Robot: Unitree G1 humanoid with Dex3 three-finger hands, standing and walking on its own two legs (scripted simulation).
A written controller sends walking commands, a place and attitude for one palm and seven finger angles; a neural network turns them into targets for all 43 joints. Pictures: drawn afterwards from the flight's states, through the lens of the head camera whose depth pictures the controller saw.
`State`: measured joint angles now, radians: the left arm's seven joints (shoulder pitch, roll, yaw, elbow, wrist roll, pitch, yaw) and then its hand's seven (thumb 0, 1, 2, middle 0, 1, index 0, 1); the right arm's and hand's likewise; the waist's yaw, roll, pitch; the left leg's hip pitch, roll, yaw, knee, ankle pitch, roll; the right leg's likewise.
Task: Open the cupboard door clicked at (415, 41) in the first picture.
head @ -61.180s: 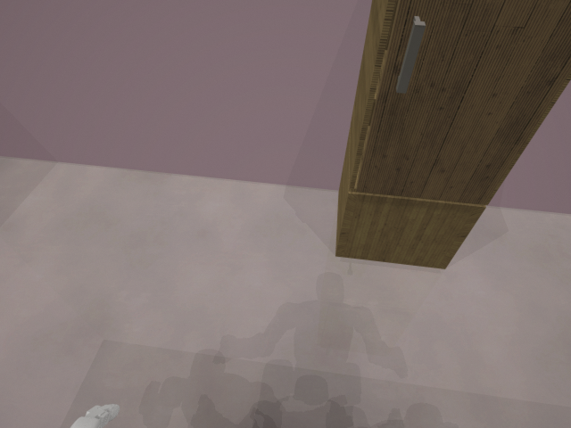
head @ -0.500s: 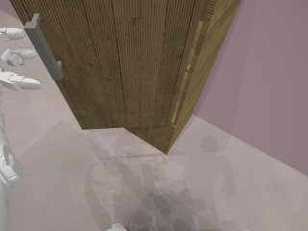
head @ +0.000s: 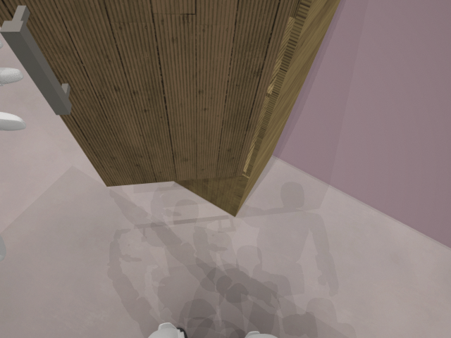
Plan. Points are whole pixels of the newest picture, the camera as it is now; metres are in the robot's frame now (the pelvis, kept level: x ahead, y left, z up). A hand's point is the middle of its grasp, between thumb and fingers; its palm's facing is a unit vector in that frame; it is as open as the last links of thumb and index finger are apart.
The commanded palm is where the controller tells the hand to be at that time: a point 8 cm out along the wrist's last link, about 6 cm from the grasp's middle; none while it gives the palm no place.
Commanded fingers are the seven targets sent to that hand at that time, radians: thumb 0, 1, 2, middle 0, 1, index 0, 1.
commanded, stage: slide the fingers in behind the handle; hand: left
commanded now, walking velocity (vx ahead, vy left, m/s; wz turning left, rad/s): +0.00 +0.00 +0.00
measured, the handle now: (44, 65) +0.52 +0.25 +0.15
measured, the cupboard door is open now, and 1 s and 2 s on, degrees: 38 38 38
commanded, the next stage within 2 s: close the thumb around the handle in 1.58 s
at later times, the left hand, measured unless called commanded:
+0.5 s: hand (14, 91) +0.47 +0.27 +0.15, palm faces +0.07 -1.00 +0.01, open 14.2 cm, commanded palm +0.44 +0.32 +0.15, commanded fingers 0.00 -0.50 0.30 -0.30 -1.20 -0.30 -1.20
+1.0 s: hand (50, 85) +0.47 +0.23 +0.15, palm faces +0.07 -1.00 +0.01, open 13.9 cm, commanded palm +0.45 +0.28 +0.15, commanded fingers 0.00 -0.50 0.30 -0.30 -1.20 -0.30 -1.20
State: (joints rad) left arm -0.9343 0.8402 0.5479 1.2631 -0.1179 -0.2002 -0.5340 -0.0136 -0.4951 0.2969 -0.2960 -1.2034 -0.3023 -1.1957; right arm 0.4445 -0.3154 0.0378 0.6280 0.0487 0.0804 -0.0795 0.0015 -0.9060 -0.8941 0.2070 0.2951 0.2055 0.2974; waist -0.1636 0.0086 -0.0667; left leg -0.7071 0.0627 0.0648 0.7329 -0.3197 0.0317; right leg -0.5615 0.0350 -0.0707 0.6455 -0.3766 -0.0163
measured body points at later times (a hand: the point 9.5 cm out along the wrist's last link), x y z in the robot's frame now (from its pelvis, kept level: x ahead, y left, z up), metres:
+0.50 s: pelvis +0.01 +0.01 +0.00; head +0.08 +0.02 +0.45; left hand +0.46 +0.33 +0.15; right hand +0.06 -0.26 -0.11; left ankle +0.01 +0.10 -0.71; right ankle -0.05 -0.11 -0.71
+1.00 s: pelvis -0.02 -0.02 +0.00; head +0.07 -0.01 +0.44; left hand +0.46 +0.28 +0.15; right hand -0.02 -0.30 -0.11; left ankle +0.01 +0.10 -0.71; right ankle -0.05 -0.11 -0.71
